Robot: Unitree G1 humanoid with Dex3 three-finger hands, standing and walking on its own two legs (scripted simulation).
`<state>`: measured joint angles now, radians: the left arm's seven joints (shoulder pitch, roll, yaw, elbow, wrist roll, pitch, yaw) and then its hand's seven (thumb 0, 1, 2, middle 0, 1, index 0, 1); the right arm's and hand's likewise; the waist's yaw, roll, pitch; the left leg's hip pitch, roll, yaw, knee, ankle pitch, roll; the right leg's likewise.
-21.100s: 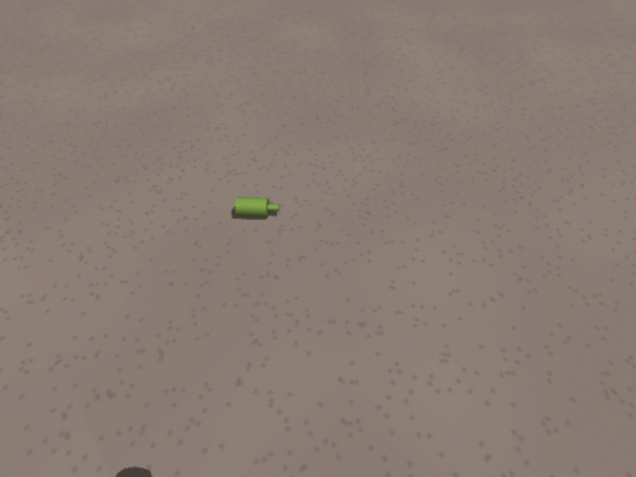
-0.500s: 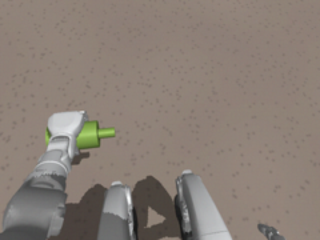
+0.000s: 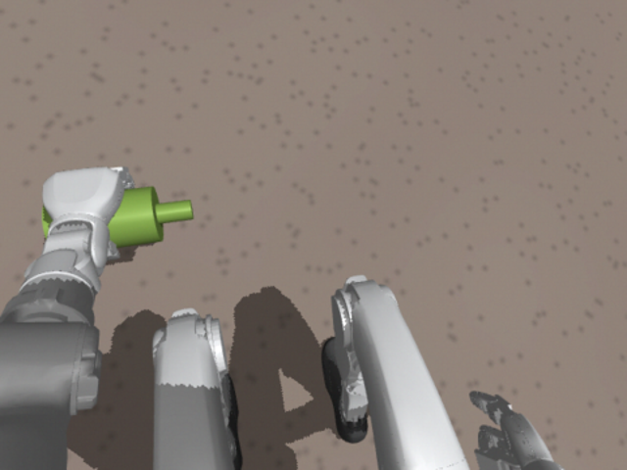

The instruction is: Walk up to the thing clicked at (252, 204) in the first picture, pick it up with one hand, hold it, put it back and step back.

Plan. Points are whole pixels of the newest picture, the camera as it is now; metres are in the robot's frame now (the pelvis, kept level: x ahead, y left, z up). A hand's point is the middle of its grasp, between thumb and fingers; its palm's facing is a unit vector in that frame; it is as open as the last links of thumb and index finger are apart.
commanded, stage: crouch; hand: left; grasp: from above
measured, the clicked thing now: (126, 218) +0.46 +0.21 -0.20
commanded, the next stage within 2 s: lower in 0.66 s
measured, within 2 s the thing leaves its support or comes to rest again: neither
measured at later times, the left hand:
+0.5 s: hand (116, 226) +0.46 +0.23 -0.24, palm faces -0.47 +0.00 -0.88, open 10.8 cm
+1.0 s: hand (124, 229) +0.47 +0.23 -0.29, palm faces -0.50 -0.01 -0.87, open 10.7 cm
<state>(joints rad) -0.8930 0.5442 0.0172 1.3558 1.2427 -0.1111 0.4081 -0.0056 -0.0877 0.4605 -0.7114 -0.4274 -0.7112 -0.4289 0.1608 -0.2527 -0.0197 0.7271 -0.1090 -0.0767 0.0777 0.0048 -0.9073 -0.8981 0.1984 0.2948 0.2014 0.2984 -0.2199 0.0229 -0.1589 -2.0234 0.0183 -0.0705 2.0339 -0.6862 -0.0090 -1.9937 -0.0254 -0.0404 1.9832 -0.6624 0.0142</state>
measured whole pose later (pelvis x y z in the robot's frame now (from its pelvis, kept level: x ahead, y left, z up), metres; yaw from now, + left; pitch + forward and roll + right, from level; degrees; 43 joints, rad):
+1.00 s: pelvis -0.01 +0.00 -0.10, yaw -3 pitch +36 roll -7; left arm -1.05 0.71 0.06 1.56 1.29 -0.17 0.42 -0.01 -0.06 0.40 -0.74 -0.36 -0.74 -0.36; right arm 0.18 -0.29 0.06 0.74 -0.15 -0.09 0.15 0.00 -0.91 -0.90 0.20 0.30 0.20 0.30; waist -0.29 -0.01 -0.03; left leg -2.30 0.02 -0.12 2.37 -0.70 -0.01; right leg -2.25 -0.01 -0.06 2.28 -0.65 0.02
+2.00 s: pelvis -0.01 +0.01 -0.14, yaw -8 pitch +32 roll -11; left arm -1.06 0.88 0.16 1.68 1.35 -0.21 0.58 -0.01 -0.03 0.34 -0.74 -0.33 -0.74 -0.34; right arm 0.15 -0.33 0.16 0.72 -0.24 -0.18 0.25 0.00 -0.90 -0.90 0.20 0.30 0.20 0.30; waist -0.37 -0.07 0.09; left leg -2.38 0.01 -0.20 2.54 -0.73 -0.01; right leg -2.30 0.01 -0.12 2.39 -0.66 0.05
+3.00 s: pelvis -0.01 +0.01 -0.14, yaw -10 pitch +29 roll -13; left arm -1.10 0.96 0.12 1.76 1.34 -0.20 0.61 0.00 -0.17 0.70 -0.44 -0.64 -0.42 -0.65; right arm 0.14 -0.34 0.23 0.69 -0.26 -0.24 0.28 0.00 -0.90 -0.90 0.20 0.30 0.20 0.30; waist -0.40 -0.10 0.13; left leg -2.36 0.02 -0.23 2.55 -0.73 0.00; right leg -2.27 0.03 -0.15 2.37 -0.64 0.05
